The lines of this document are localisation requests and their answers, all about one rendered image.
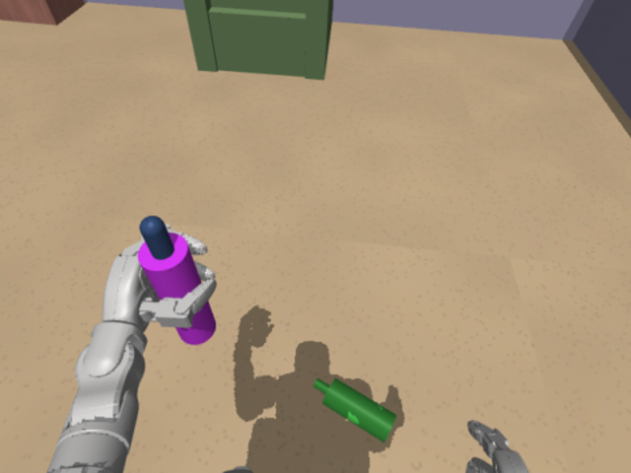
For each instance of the left robot arm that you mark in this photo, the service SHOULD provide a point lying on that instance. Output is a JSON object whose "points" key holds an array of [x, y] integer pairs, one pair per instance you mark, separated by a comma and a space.
{"points": [[98, 431]]}

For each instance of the right robot hand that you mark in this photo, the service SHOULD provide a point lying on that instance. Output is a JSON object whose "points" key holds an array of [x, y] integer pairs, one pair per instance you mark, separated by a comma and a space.
{"points": [[496, 446]]}

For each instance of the left robot hand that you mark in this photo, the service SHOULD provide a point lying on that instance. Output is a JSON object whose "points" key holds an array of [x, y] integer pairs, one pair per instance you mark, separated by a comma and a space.
{"points": [[129, 295]]}

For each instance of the armchair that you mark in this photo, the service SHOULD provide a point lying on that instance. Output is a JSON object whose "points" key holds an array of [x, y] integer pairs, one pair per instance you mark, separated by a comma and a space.
{"points": [[277, 37]]}

